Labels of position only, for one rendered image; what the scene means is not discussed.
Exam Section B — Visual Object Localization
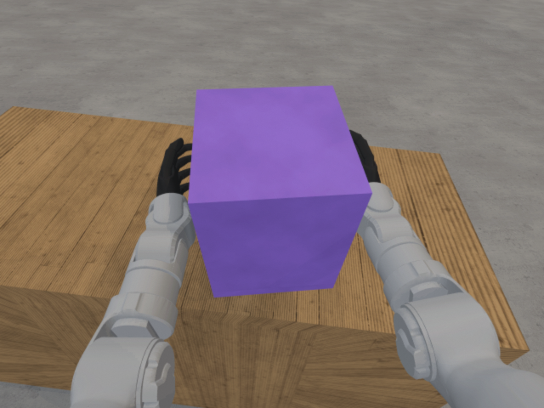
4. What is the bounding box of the carton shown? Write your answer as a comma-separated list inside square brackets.
[188, 86, 372, 298]

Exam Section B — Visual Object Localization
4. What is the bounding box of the right robot upper arm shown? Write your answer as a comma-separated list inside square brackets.
[394, 292, 544, 408]

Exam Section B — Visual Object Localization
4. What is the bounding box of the left robot upper arm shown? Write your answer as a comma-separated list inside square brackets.
[70, 337, 175, 408]

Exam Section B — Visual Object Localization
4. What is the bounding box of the left robot forearm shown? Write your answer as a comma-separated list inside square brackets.
[71, 193, 196, 402]

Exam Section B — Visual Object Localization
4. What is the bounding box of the pedestal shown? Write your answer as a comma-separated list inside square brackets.
[0, 106, 530, 408]

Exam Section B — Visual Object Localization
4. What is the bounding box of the robot left hand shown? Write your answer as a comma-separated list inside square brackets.
[156, 138, 192, 197]

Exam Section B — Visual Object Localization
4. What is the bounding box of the robot right hand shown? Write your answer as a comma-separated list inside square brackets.
[349, 130, 381, 183]

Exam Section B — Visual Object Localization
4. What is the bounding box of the right robot forearm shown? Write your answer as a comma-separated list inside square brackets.
[356, 182, 500, 356]

